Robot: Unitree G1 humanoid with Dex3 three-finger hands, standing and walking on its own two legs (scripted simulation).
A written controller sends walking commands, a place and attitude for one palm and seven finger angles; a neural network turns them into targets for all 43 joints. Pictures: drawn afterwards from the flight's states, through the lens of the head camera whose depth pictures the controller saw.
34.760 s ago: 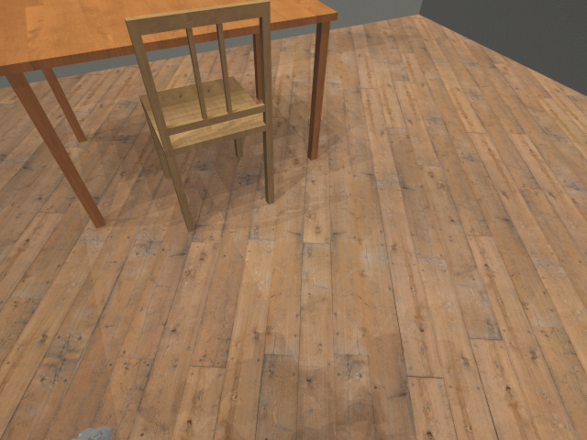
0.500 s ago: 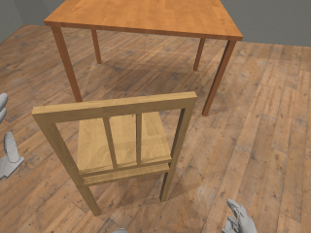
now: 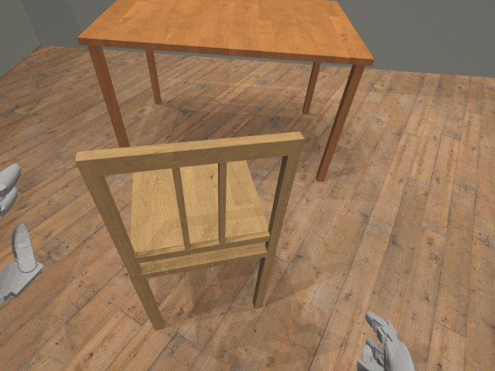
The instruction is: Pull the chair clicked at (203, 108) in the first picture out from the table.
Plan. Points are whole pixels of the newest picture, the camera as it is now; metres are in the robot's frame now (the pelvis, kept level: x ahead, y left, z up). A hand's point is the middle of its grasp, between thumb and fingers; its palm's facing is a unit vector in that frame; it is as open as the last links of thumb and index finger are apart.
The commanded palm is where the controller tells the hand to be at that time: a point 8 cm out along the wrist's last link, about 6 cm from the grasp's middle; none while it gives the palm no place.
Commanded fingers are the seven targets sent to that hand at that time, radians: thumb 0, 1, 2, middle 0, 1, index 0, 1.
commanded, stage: stop stepping back and stand still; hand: left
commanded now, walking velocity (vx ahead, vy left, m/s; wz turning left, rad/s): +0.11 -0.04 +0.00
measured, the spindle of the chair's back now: (182, 211) +0.47 +0.17 -0.08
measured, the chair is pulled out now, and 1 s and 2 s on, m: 0.61 0.61 0.61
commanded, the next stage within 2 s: let the arm hang, fingers relaxed in 0.30 s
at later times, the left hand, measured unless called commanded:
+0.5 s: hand (81, 286) +0.23 +0.26 +0.04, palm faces +0.26 -0.86 -0.45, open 7.4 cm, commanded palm none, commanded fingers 0.00 0.90 0.90 -0.20 -0.30 -0.20 -0.30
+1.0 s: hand out of the picture -0.05 +0.17 -0.17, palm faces +0.07 -0.97 -0.23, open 7.2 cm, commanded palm none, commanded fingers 0.00 0.90 0.90 -0.20 -0.30 -0.20 -0.30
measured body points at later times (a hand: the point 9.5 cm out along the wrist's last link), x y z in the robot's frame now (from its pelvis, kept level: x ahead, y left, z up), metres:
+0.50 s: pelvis +0.01 +0.00 -0.01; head +0.00 -0.02 +0.44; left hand +0.21 +0.30 +0.07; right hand +0.15 -0.26 -0.12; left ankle +0.05 +0.11 -0.74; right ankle +0.02 -0.14 -0.74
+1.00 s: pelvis +0.02 -0.01 +0.00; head +0.04 -0.01 +0.45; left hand -0.05 +0.23 -0.15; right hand +0.02 -0.24 -0.16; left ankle +0.05 +0.11 -0.74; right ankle +0.02 -0.14 -0.74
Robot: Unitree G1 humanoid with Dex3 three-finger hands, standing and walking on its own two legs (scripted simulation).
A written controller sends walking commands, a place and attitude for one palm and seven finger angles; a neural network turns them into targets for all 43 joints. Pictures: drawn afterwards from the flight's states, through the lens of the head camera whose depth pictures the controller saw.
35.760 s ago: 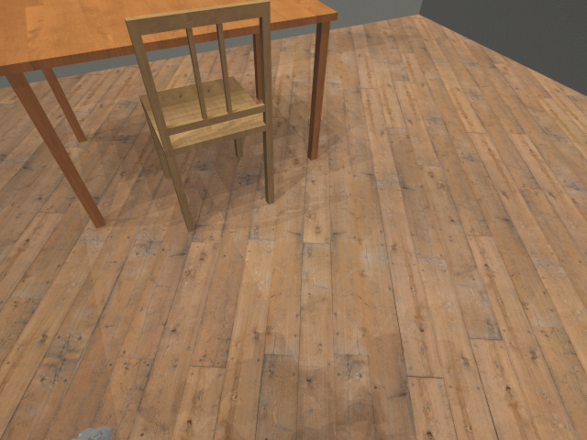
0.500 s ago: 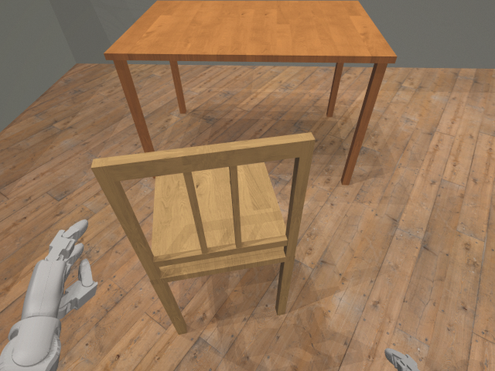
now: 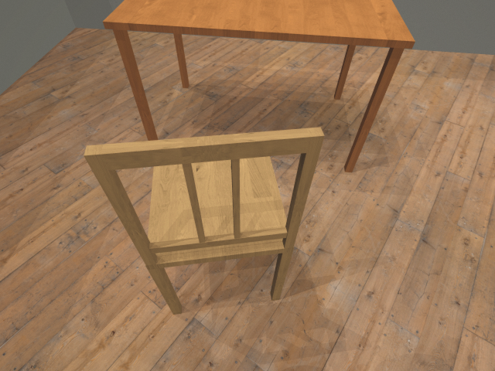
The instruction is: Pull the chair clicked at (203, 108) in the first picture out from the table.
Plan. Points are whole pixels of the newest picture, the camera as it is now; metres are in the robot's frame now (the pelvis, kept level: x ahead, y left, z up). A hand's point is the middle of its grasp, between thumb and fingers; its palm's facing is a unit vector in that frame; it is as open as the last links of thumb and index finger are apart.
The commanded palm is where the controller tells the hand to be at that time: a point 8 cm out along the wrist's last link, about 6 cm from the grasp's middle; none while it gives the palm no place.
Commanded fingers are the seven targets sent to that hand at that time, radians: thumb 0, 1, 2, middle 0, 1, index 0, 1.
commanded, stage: let the arm hang, fingers relaxed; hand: left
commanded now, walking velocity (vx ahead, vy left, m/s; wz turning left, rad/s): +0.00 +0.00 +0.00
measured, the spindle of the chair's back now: (195, 206) +0.46 +0.16 -0.08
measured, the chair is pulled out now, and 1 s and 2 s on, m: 0.61 0.61 0.61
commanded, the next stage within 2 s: look to check the result in 0.50 s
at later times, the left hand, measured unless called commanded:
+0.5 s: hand out of the picture +0.00 +0.15 -0.17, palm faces +0.03 -0.98 -0.18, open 7.3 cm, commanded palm none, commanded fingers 0.00 0.90 0.90 -0.20 -0.30 -0.20 -0.30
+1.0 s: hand out of the picture +0.00 +0.14 -0.18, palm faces +0.04 -0.99 -0.16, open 7.4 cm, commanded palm none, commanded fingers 0.00 0.90 0.90 -0.20 -0.30 -0.20 -0.30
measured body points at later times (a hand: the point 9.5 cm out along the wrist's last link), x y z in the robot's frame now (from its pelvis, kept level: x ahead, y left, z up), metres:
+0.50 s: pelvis +0.00 -0.02 +0.00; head +0.01 -0.02 +0.45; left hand +0.00 +0.20 -0.16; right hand -0.02 -0.22 -0.16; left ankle +0.03 +0.12 -0.74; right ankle -0.01 -0.12 -0.74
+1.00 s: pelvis +0.00 -0.02 +0.00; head +0.02 -0.01 +0.45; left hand +0.00 +0.19 -0.16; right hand -0.01 -0.22 -0.16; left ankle +0.03 +0.12 -0.74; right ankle -0.01 -0.12 -0.74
